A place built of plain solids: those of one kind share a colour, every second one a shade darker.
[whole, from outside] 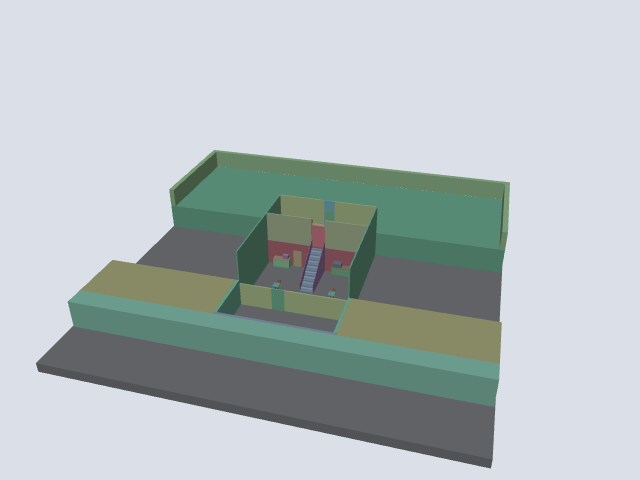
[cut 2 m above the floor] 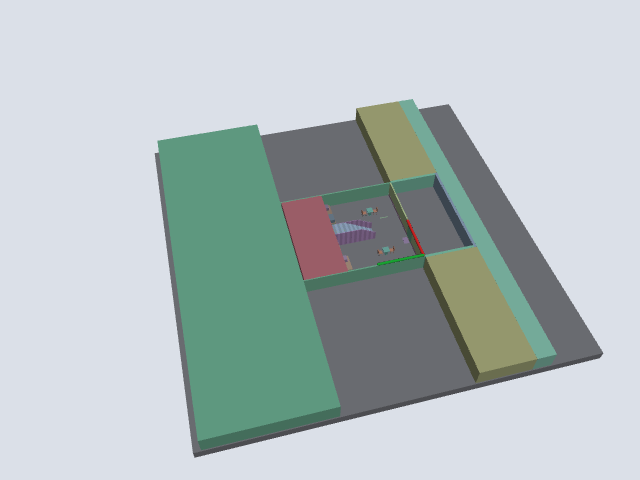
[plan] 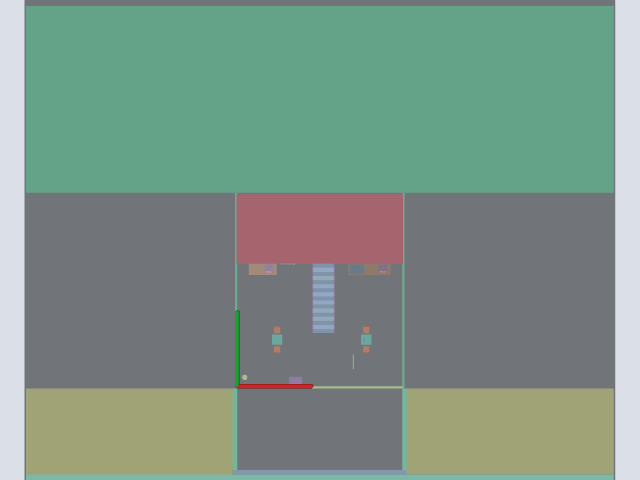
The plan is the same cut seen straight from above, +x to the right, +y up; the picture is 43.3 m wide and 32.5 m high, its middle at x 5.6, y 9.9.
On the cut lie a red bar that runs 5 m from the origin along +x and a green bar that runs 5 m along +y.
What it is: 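A cafe downstairs, of the 2010s to 2020s; 11.2 x 12.9 m; the hall a cellar under a ceiling 2.53 m high; over the flight a stairwell up to the entrance level's ceiling, 6.28 m over the hall's floor; the entrance level at street height, 2.91 m over the hall's floor, over the rear 4.7 m, with the street door 0.95 x 2.15 m and a glazed street front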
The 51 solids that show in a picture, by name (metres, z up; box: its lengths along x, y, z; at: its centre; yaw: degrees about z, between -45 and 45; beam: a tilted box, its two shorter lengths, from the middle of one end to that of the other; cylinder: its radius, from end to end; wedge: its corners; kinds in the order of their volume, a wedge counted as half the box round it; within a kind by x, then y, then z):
{
 "street_ground_1": {"box": [39.8, 12.65, 2.96], "at": [5.58, 19.41, 1.43]},
 "well_ground_1": {"box": [14.02, 5.82, 3.01], "at": [-7.31, -3.06, 1.46]},
 "well_ground_2": {"box": [14.02, 5.82, 3.01], "at": [18.48, -3.06, 1.46]},
 "well_ground_far_1": {"box": [39.8, 2.0, 3.01], "at": [5.58, -6.97, 1.46]},
 "upper_1": {"box": [11.27, 4.7, 2.96], "at": [5.58, 10.64, 1.43]},
 "street_hedge_1": {"box": [0.6, 12.65, 2.2], "at": [-14.02, 19.41, 4.01]},
 "street_hedge_2": {"box": [39.8, 0.6, 2.2], "at": [5.58, 26.04, 4.01]},
 "street_hedge_3": {"box": [0.6, 12.65, 2.2], "at": [25.18, 19.41, 4.01]},
 "wall_1": {"box": [0.15, 13.24, 6.33], "at": [-0.07, 6.47, 3.12]},
 "wall_2": {"box": [1.5, 0.15, 2.58], "at": [3.95, -0.07, 1.24]},
 "wall_3": {"box": [0.15, 13.24, 6.33], "at": [11.24, 6.47, 3.12]},
 "well_wall_far_1": {"box": [11.77, 0.3, 3.01], "at": [5.58, -5.82, 1.46]},
 "well_wall_1": {"box": [0.3, 5.52, 3.01], "at": [-0.15, -2.91, 1.46]},
 "well_wall_2": {"box": [0.3, 5.52, 3.01], "at": [11.32, -2.91, 1.46]},
 "stair_step_1": {"box": [1.4, 0.28, 0.21], "at": [5.84, 3.74, 0.06]},
 "stair_step_2": {"box": [1.4, 0.28, 0.37], "at": [5.84, 4.01, 0.14]},
 "stair_step_3": {"box": [1.4, 0.28, 0.54], "at": [5.84, 4.29, 0.22]},
 "stair_step_4": {"box": [1.4, 0.28, 0.7], "at": [5.84, 4.56, 0.3]},
 "stair_step_5": {"box": [1.4, 0.28, 0.86], "at": [5.84, 4.84, 0.38]},
 "stair_step_6": {"box": [1.4, 0.28, 1.02], "at": [5.84, 5.12, 0.46]},
 "stair_step_7": {"box": [1.4, 0.28, 1.18], "at": [5.84, 5.39, 0.54]},
 "stair_step_8": {"box": [1.4, 0.28, 1.34], "at": [5.84, 5.67, 0.62]},
 "stair_step_9": {"box": [1.4, 0.28, 1.51], "at": [5.84, 5.94, 0.7]},
 "stair_step_10": {"box": [1.4, 0.28, 1.67], "at": [5.84, 6.22, 0.78]},
 "stair_step_11": {"box": [1.4, 0.28, 1.83], "at": [5.84, 6.5, 0.86]},
 "stair_step_12": {"box": [1.4, 0.28, 1.99], "at": [5.84, 6.77, 0.95]},
 "stair_step_13": {"box": [1.4, 0.28, 2.15], "at": [5.84, 7.05, 1.03]},
 "stair_step_14": {"box": [1.4, 0.28, 2.31], "at": [5.84, 7.32, 1.11]},
 "stair_step_15": {"box": [1.4, 0.28, 2.48], "at": [5.84, 7.6, 1.19]},
 "stair_step_16": {"box": [1.4, 0.28, 2.64], "at": [5.84, 7.88, 1.27]},
 "stair_step_17": {"box": [1.4, 0.28, 2.8], "at": [5.84, 8.15, 1.35]},
 "window_wall_1": {"box": [3.35, 0.15, 2.58], "at": [1.68, -0.07, 1.24]},
 "window_wall_2": {"box": [5.24, 0.15, 3.37], "at": [2.62, 13.02, 4.59]},
 "window_wall_3": {"box": [6.62, 0.15, 2.58], "at": [7.86, -0.07, 1.24]},
 "window_wall_4": {"box": [4.73, 0.15, 3.37], "at": [8.8, 13.02, 4.59]},
 "entrance_wall_1": {"box": [5.09, 0.15, 3.42], "at": [2.54, 8.37, 4.57]},
 "entrance_wall_2": {"box": [4.58, 0.15, 3.42], "at": [8.88, 8.37, 4.57]},
 "counter_1": {"box": [1.85, 0.7, 1.05], "at": [1.73, 7.93, 0.47]},
 "counter_2": {"box": [2.84, 0.7, 1.05], "at": [8.95, 7.93, 0.47]},
 "street_door_wall_1": {"box": [1.2, 0.15, 3.37], "at": [5.84, 13.02, 4.59]},
 "display_1": {"box": [0.96, 0.62, 0.47], "at": [8.11, 7.93, 1.27]},
 "coffee_machine_1": {"box": [0.6, 0.45, 0.45], "at": [2.15, 8.03, 1.26]},
 "coffee_machine_2": {"box": [0.6, 0.45, 0.45], "at": [9.87, 8.03, 1.26]},
 "counter_top_1": {"box": [1.89, 0.78, 0.04], "at": [1.73, 7.91, 1.02]},
 "counter_top_2": {"box": [2.88, 0.78, 0.04], "at": [8.95, 7.91, 1.02]},
 "stallriser_1": {"box": [6.62, 0.05, 0.35], "at": [7.86, -0.02, 0.12]},
 "street_door_leaf_1": {"box": [0.95, 0.04, 2.15], "at": [5.84, 12.92, 3.98]},
 "meeting_table_1": {"box": [0.7, 0.7, 0.07], "at": [2.69, 3.15, 0.71]},
 "meeting_table_2": {"box": [0.7, 0.7, 0.07], "at": [8.73, 3.15, 0.71]},
 "service_door_1": {"box": [0.95, 0.03, 2.1], "at": [3.42, 8.28, 1.0]},
 "door_mat_1": {"box": [0.9, 0.6, 0.07], "at": [3.95, 0.35, -0.02]}
}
